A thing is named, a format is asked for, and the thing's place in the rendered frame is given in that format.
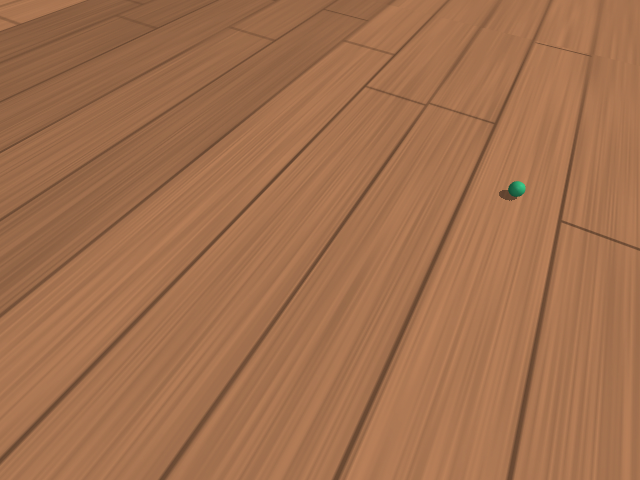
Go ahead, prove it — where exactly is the ball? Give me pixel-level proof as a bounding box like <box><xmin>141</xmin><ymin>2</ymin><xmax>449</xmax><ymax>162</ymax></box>
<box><xmin>508</xmin><ymin>181</ymin><xmax>526</xmax><ymax>197</ymax></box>

